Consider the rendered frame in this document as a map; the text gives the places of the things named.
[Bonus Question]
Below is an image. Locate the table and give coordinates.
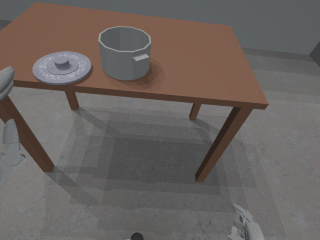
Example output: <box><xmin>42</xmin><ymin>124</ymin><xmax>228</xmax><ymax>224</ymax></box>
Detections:
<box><xmin>0</xmin><ymin>2</ymin><xmax>269</xmax><ymax>182</ymax></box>

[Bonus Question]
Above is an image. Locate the knob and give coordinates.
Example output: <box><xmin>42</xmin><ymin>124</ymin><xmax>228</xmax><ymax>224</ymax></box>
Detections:
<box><xmin>53</xmin><ymin>56</ymin><xmax>69</xmax><ymax>67</ymax></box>

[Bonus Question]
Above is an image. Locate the robot left hand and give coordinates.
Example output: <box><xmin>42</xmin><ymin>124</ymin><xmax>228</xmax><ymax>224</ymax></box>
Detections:
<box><xmin>0</xmin><ymin>66</ymin><xmax>26</xmax><ymax>183</ymax></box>

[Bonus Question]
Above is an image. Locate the lid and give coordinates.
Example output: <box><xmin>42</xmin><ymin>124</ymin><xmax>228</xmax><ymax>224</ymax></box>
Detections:
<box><xmin>32</xmin><ymin>51</ymin><xmax>92</xmax><ymax>85</ymax></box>

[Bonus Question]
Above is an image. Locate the pot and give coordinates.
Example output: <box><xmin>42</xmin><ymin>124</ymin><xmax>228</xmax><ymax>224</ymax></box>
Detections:
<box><xmin>98</xmin><ymin>26</ymin><xmax>151</xmax><ymax>81</ymax></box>

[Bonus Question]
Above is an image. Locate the robot right hand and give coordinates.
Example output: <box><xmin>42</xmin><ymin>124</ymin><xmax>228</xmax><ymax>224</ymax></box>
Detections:
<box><xmin>228</xmin><ymin>204</ymin><xmax>265</xmax><ymax>240</ymax></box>

